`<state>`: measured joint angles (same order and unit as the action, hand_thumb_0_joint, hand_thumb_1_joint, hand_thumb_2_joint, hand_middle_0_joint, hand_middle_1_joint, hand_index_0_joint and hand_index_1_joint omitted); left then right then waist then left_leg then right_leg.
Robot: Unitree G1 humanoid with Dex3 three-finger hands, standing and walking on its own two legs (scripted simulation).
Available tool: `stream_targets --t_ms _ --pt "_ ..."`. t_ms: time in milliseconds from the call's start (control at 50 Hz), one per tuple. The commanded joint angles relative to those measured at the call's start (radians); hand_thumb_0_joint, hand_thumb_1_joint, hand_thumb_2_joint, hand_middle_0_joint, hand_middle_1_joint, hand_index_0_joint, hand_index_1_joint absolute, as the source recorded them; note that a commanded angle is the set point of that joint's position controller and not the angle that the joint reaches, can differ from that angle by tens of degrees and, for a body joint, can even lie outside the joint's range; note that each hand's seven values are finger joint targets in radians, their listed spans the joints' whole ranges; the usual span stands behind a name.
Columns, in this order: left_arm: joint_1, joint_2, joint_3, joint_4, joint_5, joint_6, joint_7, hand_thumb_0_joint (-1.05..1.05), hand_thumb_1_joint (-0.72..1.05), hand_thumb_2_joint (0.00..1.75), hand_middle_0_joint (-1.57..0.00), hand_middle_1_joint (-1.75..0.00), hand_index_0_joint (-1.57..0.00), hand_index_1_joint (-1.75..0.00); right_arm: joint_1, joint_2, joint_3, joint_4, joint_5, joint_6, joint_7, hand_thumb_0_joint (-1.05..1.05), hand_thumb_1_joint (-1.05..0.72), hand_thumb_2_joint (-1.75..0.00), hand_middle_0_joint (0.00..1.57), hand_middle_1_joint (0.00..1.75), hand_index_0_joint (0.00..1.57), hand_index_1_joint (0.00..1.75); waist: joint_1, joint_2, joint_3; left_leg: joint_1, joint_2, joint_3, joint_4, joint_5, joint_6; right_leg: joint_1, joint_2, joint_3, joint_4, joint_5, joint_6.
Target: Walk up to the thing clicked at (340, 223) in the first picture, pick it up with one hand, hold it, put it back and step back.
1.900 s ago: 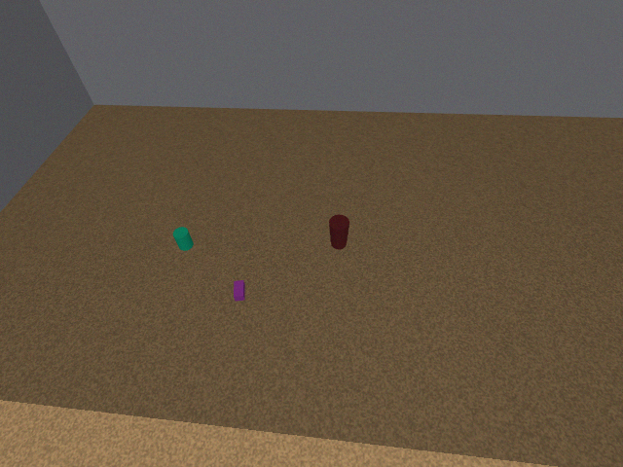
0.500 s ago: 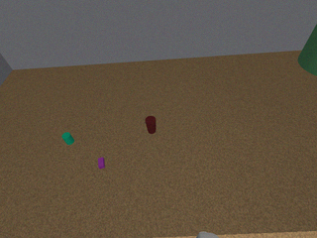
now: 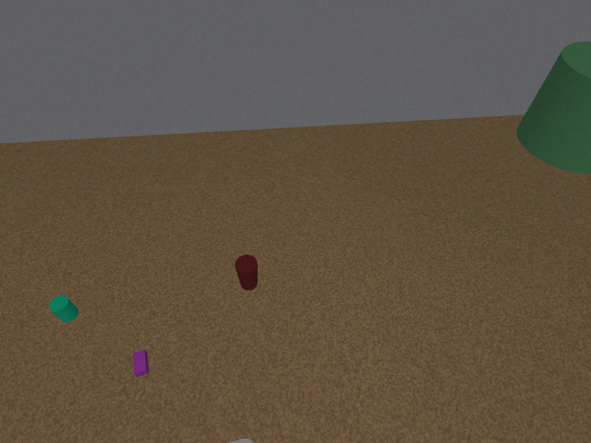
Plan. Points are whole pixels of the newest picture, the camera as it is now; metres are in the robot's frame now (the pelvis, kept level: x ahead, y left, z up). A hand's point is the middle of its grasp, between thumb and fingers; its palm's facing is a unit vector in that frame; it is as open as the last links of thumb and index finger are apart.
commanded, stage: walk up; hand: left
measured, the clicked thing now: (247, 273) +0.79 +0.19 -0.69
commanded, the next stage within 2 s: none
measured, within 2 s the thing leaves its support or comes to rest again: neither
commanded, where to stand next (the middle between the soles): +0.45 -0.01 m, yaw -2 degrees
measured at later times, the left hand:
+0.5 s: hand (182, 311) +0.35 +0.22 -0.11, palm faces -0.13 -0.91 -0.40, open 7.4 cm
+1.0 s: hand (161, 288) +0.42 +0.28 -0.15, palm faces -0.09 -0.93 -0.34, open 7.4 cm
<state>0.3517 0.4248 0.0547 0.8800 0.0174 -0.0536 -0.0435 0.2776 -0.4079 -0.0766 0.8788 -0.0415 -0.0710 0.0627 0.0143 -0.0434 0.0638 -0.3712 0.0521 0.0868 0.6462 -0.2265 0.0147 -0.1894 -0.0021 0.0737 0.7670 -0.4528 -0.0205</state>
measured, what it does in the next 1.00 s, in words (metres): walks ahead: right foot, then left foot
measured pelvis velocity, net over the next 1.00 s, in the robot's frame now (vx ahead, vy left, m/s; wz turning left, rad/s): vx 0.36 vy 0.02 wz -0.04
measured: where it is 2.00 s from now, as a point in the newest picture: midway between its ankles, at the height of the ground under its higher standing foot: (300, 375)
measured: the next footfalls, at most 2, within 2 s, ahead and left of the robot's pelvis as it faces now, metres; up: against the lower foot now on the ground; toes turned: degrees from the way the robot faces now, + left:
right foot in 0.40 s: +0.32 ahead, -0.12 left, +0.00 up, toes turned -6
left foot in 0.90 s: +0.48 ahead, +0.12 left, +0.00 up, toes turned -1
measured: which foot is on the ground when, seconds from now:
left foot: down 0.00-0.44, up 0.46-0.88, down 0.90-1.00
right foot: up 0.00-0.38, down 0.40-0.92, up 0.94-1.00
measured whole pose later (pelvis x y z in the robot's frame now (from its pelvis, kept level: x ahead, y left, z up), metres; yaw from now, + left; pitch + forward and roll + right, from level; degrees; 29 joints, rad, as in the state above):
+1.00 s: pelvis +0.36 +0.02 +0.01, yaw -2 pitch -3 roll -2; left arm 0.32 0.42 0.03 0.84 0.01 -0.03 -0.01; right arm 0.27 -0.39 -0.04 0.82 -0.01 -0.07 0.04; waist 0.01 -0.03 0.12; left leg -0.36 0.04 0.04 0.62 -0.22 0.04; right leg -0.32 0.01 0.00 1.00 -0.51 -0.04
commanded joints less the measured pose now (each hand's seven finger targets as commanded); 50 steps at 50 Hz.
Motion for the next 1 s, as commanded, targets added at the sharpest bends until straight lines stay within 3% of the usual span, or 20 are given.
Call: stream_targets --t_ms 0,60,180,320,360,380,400,420,440,480,540,600,660,720,820,860,880,900,920,980 --pt "0.021 0.24 0.042 -0.085 -0.004 -0.025 0.031 0.0 0.9 0.9 -0.2 -0.3 -0.2 -0.3 0.105 -0.34 -0.102 -0.078 0.037 -0.034 -0.031 0.0 -0.9 -0.9 0.2 0.3 0.2 0.3 -0.067 0.196 -0.026 0.372 0.404 -0.724 -0.441 -0.386 0.212 -0.52 0.008 0.062 0.451 -0.026 -0.036" --pt "0.02 0.208 0.047 -0.053 -0.029 -0.024 0.013 0.0 0.9 0.9 -0.2 -0.3 -0.2 -0.3 0.061 -0.239 -0.058 -0.093 0.036 -0.041 -0.037 0.0 -0.9 -0.9 0.2 0.3 0.2 0.3 -0.031 0.156 0.059 0.246 0.23 -0.298 -0.413 0.044 0.103 -0.413 -0.029 0.074 0.332 0.138 -0.024" --pt "-0.086 0.156 0.037 -0.108 -0.022 -0.011 -0.009 0.0 0.9 0.9 -0.2 -0.3 -0.2 -0.3 0.11 -0.238 -0.056 -0.112 0.032 -0.038 -0.041 0.0 -0.9 -0.9 0.2 0.3 0.2 0.3 -0.056 0.187 0.011 0.329 0.208 -0.11 -0.354 0.42 0.187 -0.401 -0.032 -0.02 0.107 0.214 0.021" --pt "-0.182 0.135 0.041 -0.13 -0.008 -0.016 -0.023 0.0 0.9 0.9 -0.2 -0.3 -0.2 -0.3 0.106 -0.251 -0.058 -0.137 0.034 -0.009 -0.034 0.0 -0.9 -0.9 0.2 0.3 0.2 0.3 -0.068 0.178 -0.002 0.269 0.19 -0.062 -0.272 0.28 0.165 -0.191 -0.017 -0.144 -0.163 0.291 -0.018" --pt "-0.072 0.167 0.06 -0.091 -0.004 -0.027 -0.011 0.0 0.9 0.9 -0.2 -0.3 -0.2 -0.3 0.093 -0.229 -0.048 -0.158 0.038 -0.001 -0.037 0.0 -0.9 -0.9 0.2 0.3 0.2 0.3 0.002 0.073 -0.068 0.212 0.169 -0.034 -0.074 0.328 0.133 0.031 0.004 -0.143 -0.266 0.307 -0.041" --pt "0.031 0.208 0.079 -0.062 -0.003 -0.038 -0.001 0.0 0.9 0.9 -0.2 -0.3 -0.2 -0.3 0.128 -0.178 -0.026 -0.164 0.04 -0.004 -0.037 0.0 -0.9 -0.9 0.2 0.3 0.2 0.3 0.051 -0.044 -0.153 0.148 0.112 0.0 0.134 0.27 0.1 0.201 -0.013 -0.085 -0.296 0.291 -0.063" --pt "0.121 0.287 0.11 -0.053 -0.001 -0.044 0.014 0.0 0.9 0.9 -0.2 -0.3 -0.2 -0.3 0.176 -0.123 -0.005 -0.178 0.042 -0.006 -0.035 0.0 -0.9 -0.9 0.2 0.3 0.2 0.3 0.077 -0.24 -0.236 -0.026 0.021 0.015 0.369 -0.031 0.063 0.366 -0.209 0.219 -0.33 0.207 -0.105" --pt "0.114 0.334 0.111 -0.08 -0.013 -0.045 0.022 0.0 0.9 0.9 -0.2 -0.3 -0.2 -0.3 0.202 -0.152 -0.006 -0.165 0.046 0.007 -0.036 0.0 -0.9 -0.9 0.2 0.3 0.2 0.3 0.074 -0.235 -0.203 -0.199 -0.075 -0.047 0.48 -0.309 0.032 0.38 -0.399 0.602 -0.478 0.101 -0.186" --pt "0.055 0.34 0.11 -0.088 -0.023 -0.04 0.023 0.0 0.9 0.9 -0.2 -0.3 -0.2 -0.3 0.164 -0.245 -0.029 -0.142 0.039 0.018 -0.048 0.0 -0.9 -0.9 0.2 0.3 0.2 0.3 0.071 -0.159 -0.156 -0.206 -0.017 -0.108 0.566 -0.338 0.034 0.291 -0.428 0.65 -0.476 0.037 -0.28" --pt "-0.001 0.265 0.092 -0.1 -0.041 -0.037 0.029 0.0 0.9 0.9 -0.2 -0.3 -0.2 -0.3 0.14 -0.234 -0.031 -0.109 0.052 0.02 -0.048 0.0 -0.9 -0.9 0.2 0.3 0.2 0.3 0.035 -0.047 -0.051 -0.192 0.017 -0.201 0.564 -0.223 0.03 0.139 -0.333 0.402 -0.491 0.158 -0.194" --pt "-0.038 0.212 0.07 -0.103 -0.031 -0.05 0.032 0.0 0.9 0.9 -0.2 -0.3 -0.2 -0.3 0.177 -0.184 -0.017 -0.081 0.049 0.03 -0.032 0.0 -0.9 -0.9 0.2 0.3 0.2 0.3 -0.016 -0.079 -0.011 -0.109 0.013 -0.168 0.432 -0.101 0.016 0.015 -0.202 0.148 -0.481 0.424 -0.098" --pt "-0.035 0.21 0.073 -0.129 -0.021 -0.061 0.028 0.0 0.9 0.9 -0.2 -0.3 -0.2 -0.3 0.165 -0.177 -0.027 -0.082 0.036 0.036 -0.023 0.0 -0.9 -0.9 0.2 0.3 0.2 0.3 -0.017 -0.086 -0.016 -0.132 0.009 -0.149 0.395 -0.044 -0.013 0.013 -0.207 0.084 -0.498 0.468 -0.158" --pt "-0.051 0.217 0.083 -0.15 -0.008 -0.058 0.023 0.0 0.9 0.9 -0.2 -0.3 -0.2 -0.3 0.101 -0.186 -0.036 -0.099 0.027 0.031 -0.012 0.0 -0.9 -0.9 0.2 0.3 0.2 0.3 -0.005 -0.084 0.018 -0.15 0.041 -0.132 0.241 -0.025 -0.038 -0.031 -0.218 0.069 -0.552 0.178 -0.197" --pt "-0.018 0.219 0.087 -0.147 -0.003 -0.052 0.017 0.0 0.9 0.9 -0.2 -0.3 -0.2 -0.3 0.033 -0.179 -0.036 -0.116 0.018 0.018 -0.002 0.0 -0.9 -0.9 0.2 0.3 0.2 0.3 0.028 -0.097 0.038 -0.135 0.057 -0.097 0.102 0.014 -0.036 -0.033 -0.214 0.056 -0.541 0.097 -0.198" --pt "-0.004 0.217 0.061 -0.139 -0.011 -0.034 0.026 0.0 0.9 0.9 -0.2 -0.3 -0.2 -0.3 0.013 -0.137 -0.022 -0.112 0.015 -0.007 -0.02 0.0 -0.9 -0.9 0.2 0.3 0.2 0.3 0.012 -0.073 -0.027 0.058 -0.005 -0.031 -0.081 0.076 0.008 -0.019 -0.227 -0.003 -0.3 0.629 -0.167" --pt "-0.029 0.173 0.037 -0.155 -0.02 -0.025 0.034 0.0 0.9 0.9 -0.2 -0.3 -0.2 -0.3 0.141 -0.183 -0.039 -0.066 0.011 -0.017 -0.037 0.0 -0.9 -0.9 0.2 0.3 0.2 0.3 -0.057 0.06 -0.109 0.254 -0.018 -0.059 -0.192 0.176 0.046 -0.056 -0.145 -0.063 -0.059 0.586 -0.101" --pt "0.014 0.123 0.024 -0.175 -0.026 -0.028 0.03 0.0 0.9 0.9 -0.2 -0.3 -0.2 -0.3 0.221 -0.278 -0.07 -0.066 0.003 -0.022 -0.041 0.0 -0.9 -0.9 0.2 0.3 0.2 0.3 -0.09 0.272 -0.191 0.391 0.157 -0.292 -0.243 0.131 0.1 -0.171 -0.058 -0.119 0.165 0.359 -0.052" --pt "0.067 0.088 0.013 -0.153 -0.027 -0.018 0.033 0.0 0.9 0.9 -0.2 -0.3 -0.2 -0.3 0.191 -0.319 -0.073 -0.09 0.01 -0.021 -0.046 0.0 -0.9 -0.9 0.2 0.3 0.2 0.3 -0.051 0.314 -0.154 0.438 0.304 -0.586 -0.307 0.071 0.158 -0.362 0.065 -0.083 0.249 -0.079 -0.023" --pt "0.085 0.188 0.038 -0.12 -0.02 -0.001 0.047 0.0 0.9 0.9 -0.2 -0.3 -0.2 -0.3 0.171 -0.346 -0.085 -0.095 0.04 -0.016 -0.044 0.0 -0.9 -0.9 0.2 0.3 0.2 0.3 -0.064 0.276 -0.165 0.439 0.38 -0.674 -0.326 -0.043 0.268 -0.39 0.008 -0.046 0.375 -0.139 -0.034" --pt "0.049 0.208 0.04 -0.083 -0.016 0.008 0.038 0.0 0.9 0.9 -0.2 -0.3 -0.2 -0.3 0.061 -0.247 -0.049 -0.128 0.04 -0.008 -0.053 0.0 -0.9 -0.9 0.2 0.3 0.2 0.3 -0.028 0.147 -0.03 0.209 0.234 -0.394 -0.358 -0.031 0.165 -0.334 -0.043 0.052 0.316 -0.006 -0.033"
